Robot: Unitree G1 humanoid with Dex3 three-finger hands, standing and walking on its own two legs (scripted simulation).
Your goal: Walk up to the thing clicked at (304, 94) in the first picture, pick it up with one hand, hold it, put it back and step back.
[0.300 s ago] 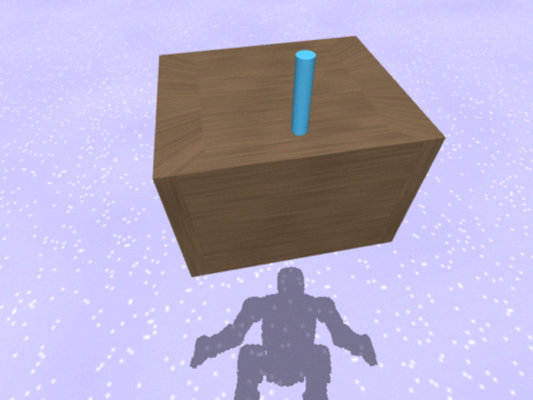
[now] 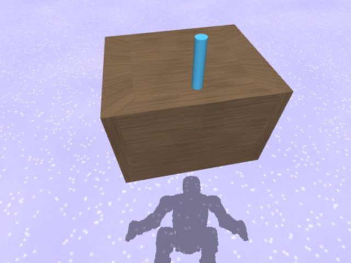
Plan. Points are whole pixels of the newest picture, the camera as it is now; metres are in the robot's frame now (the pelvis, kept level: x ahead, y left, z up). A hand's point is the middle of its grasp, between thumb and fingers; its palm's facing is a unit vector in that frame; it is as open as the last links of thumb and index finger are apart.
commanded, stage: stand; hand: right
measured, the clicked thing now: (199, 64) +0.91 -0.09 -0.06
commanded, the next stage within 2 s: walk up in 0.82 s
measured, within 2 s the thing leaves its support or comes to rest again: neither
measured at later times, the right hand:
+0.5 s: hand out of the picture +0.08 -0.25 -0.16, palm faces -0.02 +0.94 -0.33, open 7.4 cm
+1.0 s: hand out of the picture +0.10 -0.26 -0.15, palm faces -0.10 +0.93 -0.36, open 7.4 cm
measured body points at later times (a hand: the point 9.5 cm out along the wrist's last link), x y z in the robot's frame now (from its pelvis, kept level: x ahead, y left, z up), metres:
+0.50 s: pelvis +0.00 +0.00 +0.00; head +0.01 +0.00 +0.45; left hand +0.08 +0.30 -0.13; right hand +0.08 -0.30 -0.13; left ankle +0.00 +0.12 -0.75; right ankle -0.01 -0.12 -0.75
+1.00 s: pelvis +0.02 +0.02 -0.01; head +0.03 +0.02 +0.44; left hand +0.06 +0.33 -0.13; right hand +0.10 -0.30 -0.13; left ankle +0.03 +0.14 -0.72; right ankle -0.01 -0.12 -0.75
